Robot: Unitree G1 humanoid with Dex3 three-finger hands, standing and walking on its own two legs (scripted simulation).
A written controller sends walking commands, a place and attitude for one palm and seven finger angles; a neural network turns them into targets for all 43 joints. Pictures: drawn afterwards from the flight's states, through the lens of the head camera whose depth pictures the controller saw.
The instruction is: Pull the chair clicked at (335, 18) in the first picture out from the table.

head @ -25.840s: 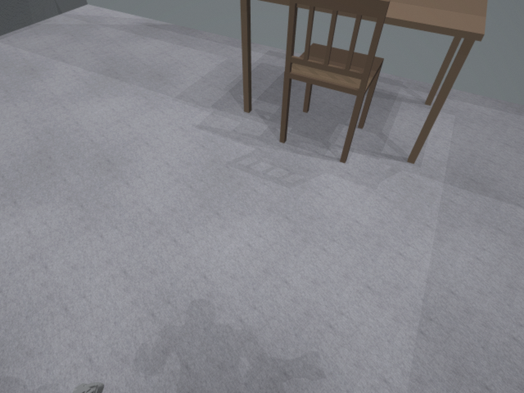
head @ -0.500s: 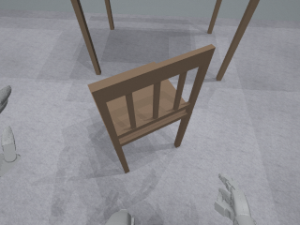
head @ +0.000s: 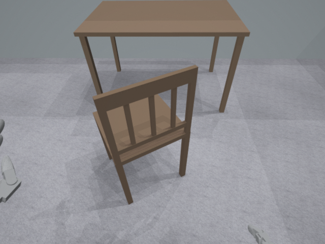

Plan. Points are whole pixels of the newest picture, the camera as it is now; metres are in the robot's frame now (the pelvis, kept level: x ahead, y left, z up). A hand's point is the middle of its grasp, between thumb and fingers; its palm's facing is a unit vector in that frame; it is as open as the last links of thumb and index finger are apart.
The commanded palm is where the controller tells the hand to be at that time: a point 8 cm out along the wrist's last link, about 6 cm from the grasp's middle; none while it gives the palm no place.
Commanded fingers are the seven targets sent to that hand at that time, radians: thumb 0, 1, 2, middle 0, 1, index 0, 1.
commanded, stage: stop stepping back and stand still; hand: left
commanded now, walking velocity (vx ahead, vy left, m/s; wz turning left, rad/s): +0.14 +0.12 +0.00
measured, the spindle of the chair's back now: (152, 116) +0.65 +0.08 -0.11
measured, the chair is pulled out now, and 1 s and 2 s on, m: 0.61 0.61 0.61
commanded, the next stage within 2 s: let the arm hang, fingers relaxed in 0.44 s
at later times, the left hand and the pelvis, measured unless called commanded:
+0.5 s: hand (9, 202) +0.16 +0.27 +0.15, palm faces +0.49 -0.76 -0.43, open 7.4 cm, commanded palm +0.10 +0.31 +0.17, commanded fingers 0.00 0.90 0.90 -0.20 -0.30 -0.20 -0.30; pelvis -0.02 +0.00 -0.01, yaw +3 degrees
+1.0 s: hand out of the picture -0.01 +0.20 -0.17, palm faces +0.11 -0.97 -0.22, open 6.9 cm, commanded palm none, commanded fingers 0.00 0.90 0.90 -0.20 -0.30 -0.20 -0.30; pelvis -0.02 +0.01 +0.00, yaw +5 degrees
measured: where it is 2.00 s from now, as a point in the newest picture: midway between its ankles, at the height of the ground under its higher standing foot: outside the picture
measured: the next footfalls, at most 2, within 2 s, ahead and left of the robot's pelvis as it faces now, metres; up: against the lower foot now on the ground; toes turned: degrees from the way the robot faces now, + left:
left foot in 0.10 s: +0.02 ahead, +0.12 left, +0.00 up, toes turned +5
right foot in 0.30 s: +0.03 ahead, -0.11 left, +0.00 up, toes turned +3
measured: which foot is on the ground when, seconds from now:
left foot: up 0.00-0.08, down 0.10-1.00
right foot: down 0.00-0.14, up 0.16-0.28, down 0.30-1.00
